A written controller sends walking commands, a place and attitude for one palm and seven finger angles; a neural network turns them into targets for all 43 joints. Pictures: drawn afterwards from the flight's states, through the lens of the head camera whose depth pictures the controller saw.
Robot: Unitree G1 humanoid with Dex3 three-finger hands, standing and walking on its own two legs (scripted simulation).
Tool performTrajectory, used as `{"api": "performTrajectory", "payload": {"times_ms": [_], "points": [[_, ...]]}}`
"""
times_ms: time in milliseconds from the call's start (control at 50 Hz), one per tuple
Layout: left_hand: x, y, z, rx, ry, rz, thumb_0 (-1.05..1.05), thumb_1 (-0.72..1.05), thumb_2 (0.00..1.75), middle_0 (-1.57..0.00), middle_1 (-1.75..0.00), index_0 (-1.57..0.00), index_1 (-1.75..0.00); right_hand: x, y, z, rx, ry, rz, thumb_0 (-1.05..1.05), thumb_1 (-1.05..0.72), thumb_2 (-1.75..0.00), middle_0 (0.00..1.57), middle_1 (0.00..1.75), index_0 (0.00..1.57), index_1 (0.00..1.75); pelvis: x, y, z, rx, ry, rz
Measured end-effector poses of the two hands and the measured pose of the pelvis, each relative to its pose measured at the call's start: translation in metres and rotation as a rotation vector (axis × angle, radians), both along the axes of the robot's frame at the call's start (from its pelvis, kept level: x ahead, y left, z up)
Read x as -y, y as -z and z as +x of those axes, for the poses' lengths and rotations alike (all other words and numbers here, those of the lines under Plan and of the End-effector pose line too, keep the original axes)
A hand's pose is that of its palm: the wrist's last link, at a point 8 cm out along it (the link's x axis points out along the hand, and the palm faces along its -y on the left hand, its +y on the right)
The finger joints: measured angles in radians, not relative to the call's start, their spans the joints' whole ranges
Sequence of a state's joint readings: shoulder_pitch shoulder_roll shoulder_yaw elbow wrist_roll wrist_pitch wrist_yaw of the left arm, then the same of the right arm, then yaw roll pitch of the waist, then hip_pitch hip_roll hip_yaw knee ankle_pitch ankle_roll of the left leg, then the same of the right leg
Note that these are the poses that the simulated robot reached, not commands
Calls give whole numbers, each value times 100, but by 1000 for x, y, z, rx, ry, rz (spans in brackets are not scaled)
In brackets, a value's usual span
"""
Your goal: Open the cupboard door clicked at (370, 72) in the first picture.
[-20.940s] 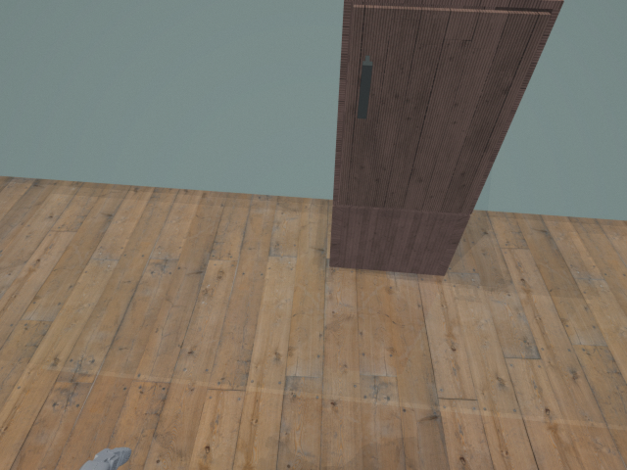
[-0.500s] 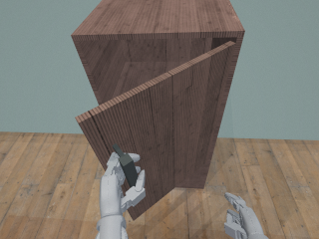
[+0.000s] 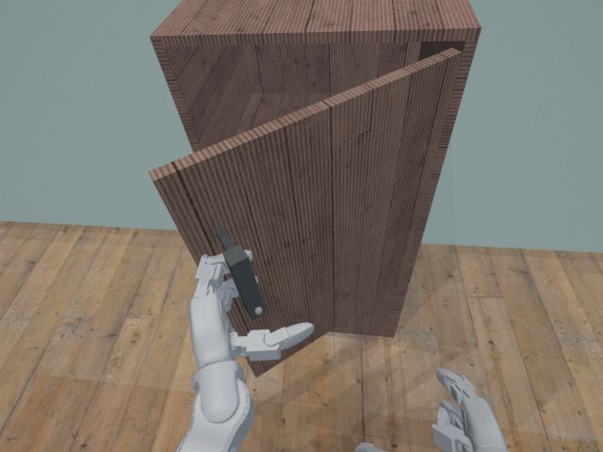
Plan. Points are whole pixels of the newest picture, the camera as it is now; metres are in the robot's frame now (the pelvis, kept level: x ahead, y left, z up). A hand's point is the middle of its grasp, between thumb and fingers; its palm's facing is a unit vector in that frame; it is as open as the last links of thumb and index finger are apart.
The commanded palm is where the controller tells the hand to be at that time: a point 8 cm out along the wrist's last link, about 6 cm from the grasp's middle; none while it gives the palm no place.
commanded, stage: open thumb and fingers to let go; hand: left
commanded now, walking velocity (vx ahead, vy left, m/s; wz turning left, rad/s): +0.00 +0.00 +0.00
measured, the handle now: (239, 274) +0.33 +0.10 +0.07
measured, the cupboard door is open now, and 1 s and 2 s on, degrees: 39 39 39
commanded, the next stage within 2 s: slide the hand sideways off the handle in 0.32 s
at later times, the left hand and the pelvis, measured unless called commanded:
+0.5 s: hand (249, 307) +0.28 +0.08 +0.07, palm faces +0.11 -0.99 -0.04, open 15.9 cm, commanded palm +0.24 +0.11 +0.07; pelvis +0.00 +0.05 +0.00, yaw -2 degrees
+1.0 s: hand (229, 341) +0.24 +0.10 +0.08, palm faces -0.16 -0.99 +0.02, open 16.3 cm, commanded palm +0.20 +0.14 +0.07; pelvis +0.03 +0.08 -0.01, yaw -3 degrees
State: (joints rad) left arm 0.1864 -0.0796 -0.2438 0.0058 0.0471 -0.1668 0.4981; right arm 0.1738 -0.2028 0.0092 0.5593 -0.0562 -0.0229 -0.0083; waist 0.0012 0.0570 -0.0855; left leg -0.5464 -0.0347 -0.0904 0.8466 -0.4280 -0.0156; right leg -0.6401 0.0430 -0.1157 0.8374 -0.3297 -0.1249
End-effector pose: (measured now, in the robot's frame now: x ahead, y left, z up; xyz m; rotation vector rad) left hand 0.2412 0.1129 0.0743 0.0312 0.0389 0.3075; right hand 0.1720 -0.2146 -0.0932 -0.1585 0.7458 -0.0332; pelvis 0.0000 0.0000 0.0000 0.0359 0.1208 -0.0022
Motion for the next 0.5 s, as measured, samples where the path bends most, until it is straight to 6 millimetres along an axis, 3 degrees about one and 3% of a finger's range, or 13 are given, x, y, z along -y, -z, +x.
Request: {"api": "performTrajectory", "payload": {"times_ms": [180,400,500], "points": [[-8,0,1,9,7,-1,-1,-45,32,-26,-98,-27,-98,-14,-7,-6,28,9,-7,2,-91,-90,20,30,20,30,-15,0,-5,19,9,-13],[-10,0,14,14,81,1,-1,-50,30,-23,-53,-23,-53,-40,-14,-4,36,5,-14,2,-91,-90,20,30,20,30,-38,0,-3,22,20,-28],[-19,1,15,21,200,11,-1,-50,30,-22,-42,-18,-46,-52,-16,-2,39,-11,-5,2,-91,-90,20,30,20,30,-48,1,2,20,26,-28]]}}
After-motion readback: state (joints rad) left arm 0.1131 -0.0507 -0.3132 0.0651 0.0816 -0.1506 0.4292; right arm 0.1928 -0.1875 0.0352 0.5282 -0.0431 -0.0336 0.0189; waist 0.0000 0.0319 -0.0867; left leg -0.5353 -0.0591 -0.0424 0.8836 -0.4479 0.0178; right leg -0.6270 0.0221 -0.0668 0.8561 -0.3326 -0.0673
